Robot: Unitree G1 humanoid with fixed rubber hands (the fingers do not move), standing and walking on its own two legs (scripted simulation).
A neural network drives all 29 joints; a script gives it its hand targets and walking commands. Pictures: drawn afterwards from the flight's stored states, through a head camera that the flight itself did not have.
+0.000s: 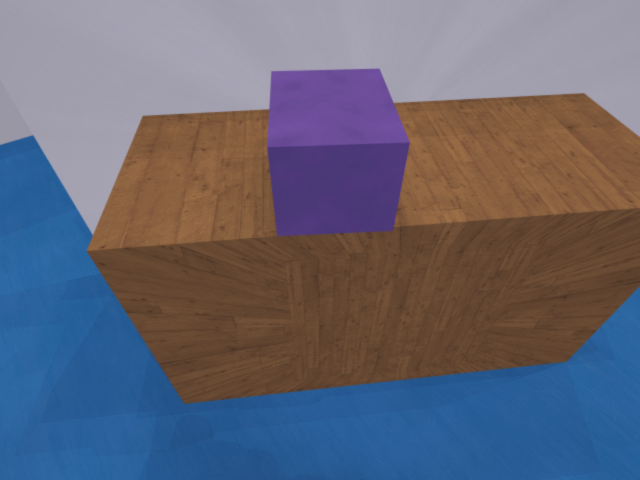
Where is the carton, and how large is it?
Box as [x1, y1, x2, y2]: [267, 69, 409, 235]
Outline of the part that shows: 379,69 271,71 267,149 277,235 392,230 409,141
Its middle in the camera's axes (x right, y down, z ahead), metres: +0.02 -0.17 +0.77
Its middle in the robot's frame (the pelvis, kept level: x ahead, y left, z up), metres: +0.71 -0.01 +0.05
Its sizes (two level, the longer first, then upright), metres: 0.278 0.221 0.194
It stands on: a pedestal, 0.71 m high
